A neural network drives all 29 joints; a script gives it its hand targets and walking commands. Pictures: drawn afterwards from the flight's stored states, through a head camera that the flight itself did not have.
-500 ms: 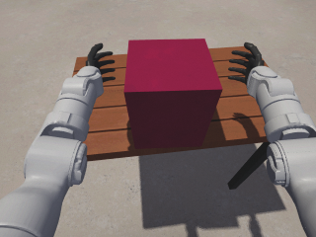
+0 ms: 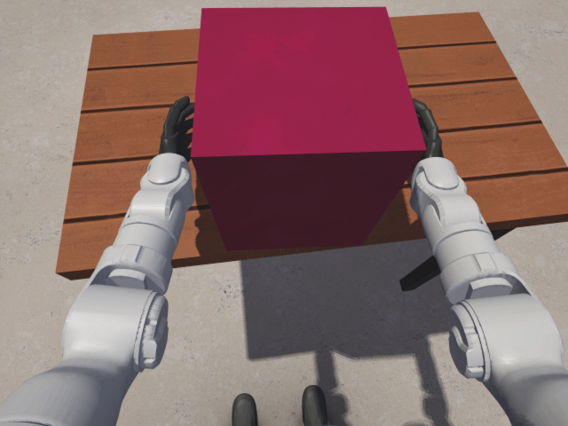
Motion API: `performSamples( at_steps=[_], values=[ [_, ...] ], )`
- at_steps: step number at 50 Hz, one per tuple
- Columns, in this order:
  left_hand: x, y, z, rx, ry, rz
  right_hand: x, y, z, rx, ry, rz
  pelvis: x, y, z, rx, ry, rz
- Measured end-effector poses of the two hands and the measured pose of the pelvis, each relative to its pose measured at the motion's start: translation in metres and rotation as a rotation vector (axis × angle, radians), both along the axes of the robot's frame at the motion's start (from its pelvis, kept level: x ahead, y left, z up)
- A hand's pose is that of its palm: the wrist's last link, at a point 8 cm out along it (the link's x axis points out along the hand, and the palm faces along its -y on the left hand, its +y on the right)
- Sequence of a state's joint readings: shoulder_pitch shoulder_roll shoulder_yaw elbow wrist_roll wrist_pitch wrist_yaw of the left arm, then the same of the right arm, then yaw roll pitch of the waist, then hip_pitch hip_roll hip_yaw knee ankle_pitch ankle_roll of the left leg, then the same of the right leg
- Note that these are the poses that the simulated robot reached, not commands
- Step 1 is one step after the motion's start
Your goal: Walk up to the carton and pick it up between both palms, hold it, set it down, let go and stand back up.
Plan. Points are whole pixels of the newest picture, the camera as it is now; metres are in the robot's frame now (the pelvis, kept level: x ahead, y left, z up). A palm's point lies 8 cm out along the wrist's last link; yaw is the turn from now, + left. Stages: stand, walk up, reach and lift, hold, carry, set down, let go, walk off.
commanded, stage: reach and lift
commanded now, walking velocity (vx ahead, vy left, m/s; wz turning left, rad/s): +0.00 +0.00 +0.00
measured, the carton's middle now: (295, 145) +0.46 -0.02 +0.07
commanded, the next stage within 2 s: none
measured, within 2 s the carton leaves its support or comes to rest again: neither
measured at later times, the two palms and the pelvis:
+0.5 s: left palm (166, 121) +0.47 +0.13 +0.11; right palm (421, 123) +0.45 -0.18 +0.11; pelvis +0.04 +0.01 +0.01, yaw +1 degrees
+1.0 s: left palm (176, 123) +0.47 +0.12 +0.11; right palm (427, 135) +0.43 -0.18 +0.11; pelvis +0.05 +0.01 +0.01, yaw +0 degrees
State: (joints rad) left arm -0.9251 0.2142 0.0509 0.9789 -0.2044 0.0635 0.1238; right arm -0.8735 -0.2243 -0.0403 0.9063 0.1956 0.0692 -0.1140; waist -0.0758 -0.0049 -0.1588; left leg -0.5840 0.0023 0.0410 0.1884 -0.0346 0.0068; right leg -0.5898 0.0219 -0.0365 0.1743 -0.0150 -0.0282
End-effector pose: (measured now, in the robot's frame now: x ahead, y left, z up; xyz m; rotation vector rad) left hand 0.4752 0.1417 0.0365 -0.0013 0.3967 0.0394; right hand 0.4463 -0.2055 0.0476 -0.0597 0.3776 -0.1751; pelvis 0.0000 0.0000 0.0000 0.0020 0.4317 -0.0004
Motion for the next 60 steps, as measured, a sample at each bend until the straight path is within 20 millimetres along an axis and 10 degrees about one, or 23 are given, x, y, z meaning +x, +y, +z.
performSamples(
  at_steps=[14, 23, 60],
  values=[
    [0.030, 0.000, 0.106, 0.079, -0.095, -0.016, 0.043, 0.025, 0.102, -0.020, -0.100, 0.029, 0.027, 0.004, 0.005, -0.001, -0.035, 0.001],
    [-0.004, -0.008, 0.078, 0.027, -0.030, -0.029, 0.011, 0.031, 0.067, 0.090, -0.040, 0.029, 0.038, 0.009, 0.010, 0.000, -0.207, 0.018],
    [-0.016, -0.019, 0.074, 0.040, -0.089, -0.060, -0.025, 0.028, 0.066, 0.032, -0.073, -0.050, 0.046, 0.014, 0.010, -0.003, -0.226, 0.009]
  ],
)
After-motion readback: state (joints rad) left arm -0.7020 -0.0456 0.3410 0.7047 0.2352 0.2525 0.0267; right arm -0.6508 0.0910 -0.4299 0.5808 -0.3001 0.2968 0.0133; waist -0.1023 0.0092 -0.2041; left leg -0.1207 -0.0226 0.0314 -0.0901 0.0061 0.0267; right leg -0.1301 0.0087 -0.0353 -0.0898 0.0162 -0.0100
